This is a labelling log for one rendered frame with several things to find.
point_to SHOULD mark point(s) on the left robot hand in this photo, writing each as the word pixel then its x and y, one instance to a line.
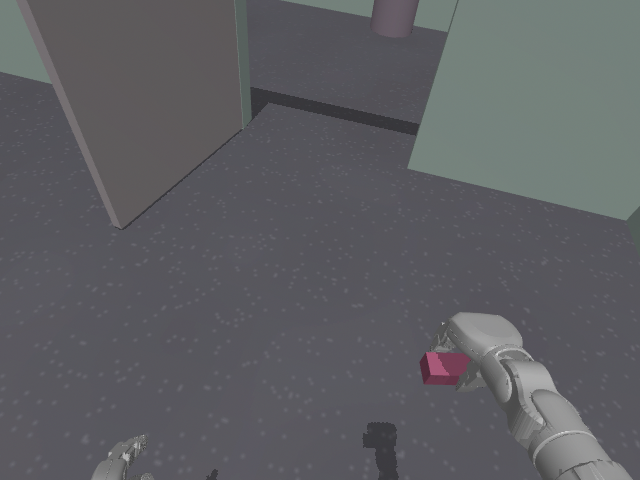
pixel 120 458

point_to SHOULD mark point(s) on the right robot arm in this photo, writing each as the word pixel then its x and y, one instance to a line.
pixel 558 443

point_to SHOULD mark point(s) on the right robot hand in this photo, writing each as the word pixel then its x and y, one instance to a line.
pixel 474 334

